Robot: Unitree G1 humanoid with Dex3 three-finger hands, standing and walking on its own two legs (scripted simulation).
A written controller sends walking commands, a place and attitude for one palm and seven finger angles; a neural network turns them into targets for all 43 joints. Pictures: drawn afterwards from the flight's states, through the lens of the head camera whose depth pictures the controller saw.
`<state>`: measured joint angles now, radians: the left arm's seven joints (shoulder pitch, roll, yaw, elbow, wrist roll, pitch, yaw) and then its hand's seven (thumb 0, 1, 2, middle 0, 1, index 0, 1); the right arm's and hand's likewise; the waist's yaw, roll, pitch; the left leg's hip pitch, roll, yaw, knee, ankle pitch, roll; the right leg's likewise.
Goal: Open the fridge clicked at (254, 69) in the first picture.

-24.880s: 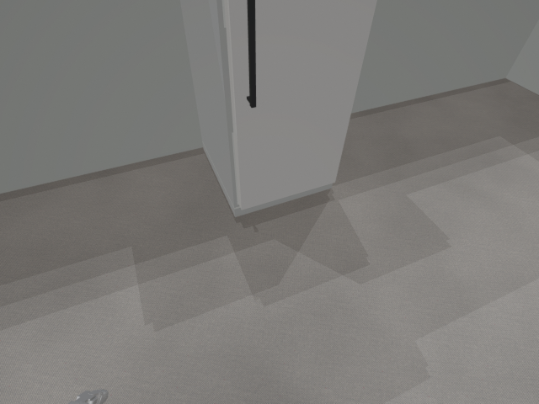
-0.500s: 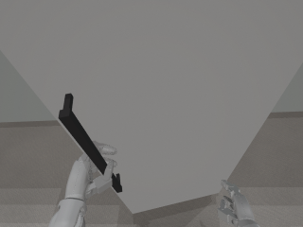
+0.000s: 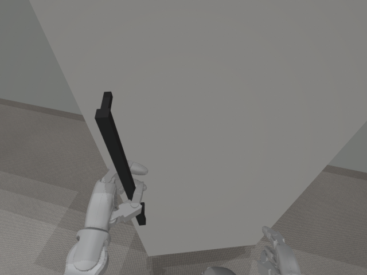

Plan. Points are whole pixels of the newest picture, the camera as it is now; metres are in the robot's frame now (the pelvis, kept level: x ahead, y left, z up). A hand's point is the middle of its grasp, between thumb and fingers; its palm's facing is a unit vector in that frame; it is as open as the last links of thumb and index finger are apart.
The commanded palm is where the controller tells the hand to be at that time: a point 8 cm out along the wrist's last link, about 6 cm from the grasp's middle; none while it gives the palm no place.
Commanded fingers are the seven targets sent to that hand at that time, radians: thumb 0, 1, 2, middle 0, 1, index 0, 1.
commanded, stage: walk backward, drawing the door open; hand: left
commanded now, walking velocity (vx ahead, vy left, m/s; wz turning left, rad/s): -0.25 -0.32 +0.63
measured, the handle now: (129, 177) +0.29 +0.11 +0.08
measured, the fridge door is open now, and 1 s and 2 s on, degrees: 21 64 81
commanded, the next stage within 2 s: stop walking and hold the door back in 1.24 s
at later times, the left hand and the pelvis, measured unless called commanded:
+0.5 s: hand out of the picture +0.11 +0.03 +0.08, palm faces +0.39 -0.90 -0.19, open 5.7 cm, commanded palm +0.05 +0.06 +0.08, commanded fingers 0.00 0.90 0.90 -0.45 -1.40 -0.45 -1.40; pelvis -0.08 -0.18 -0.01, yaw +23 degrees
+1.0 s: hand out of the picture -0.03 -0.12 +0.08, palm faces +0.80 -0.54 -0.27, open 5.8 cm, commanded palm -0.09 -0.12 +0.08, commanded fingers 0.00 0.90 0.90 -0.45 -1.40 -0.45 -1.40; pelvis -0.07 -0.41 +0.00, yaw +46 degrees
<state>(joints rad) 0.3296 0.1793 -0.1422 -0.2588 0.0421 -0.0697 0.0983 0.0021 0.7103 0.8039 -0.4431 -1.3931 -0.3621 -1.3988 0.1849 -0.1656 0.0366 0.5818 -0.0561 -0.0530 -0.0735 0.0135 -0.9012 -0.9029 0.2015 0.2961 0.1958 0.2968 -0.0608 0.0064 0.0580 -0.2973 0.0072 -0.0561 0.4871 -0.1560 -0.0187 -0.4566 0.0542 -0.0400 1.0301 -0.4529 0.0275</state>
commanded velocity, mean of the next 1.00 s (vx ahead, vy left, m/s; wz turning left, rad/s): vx -0.23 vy -0.28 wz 0.72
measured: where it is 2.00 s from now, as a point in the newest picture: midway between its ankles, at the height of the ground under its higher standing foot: outside the picture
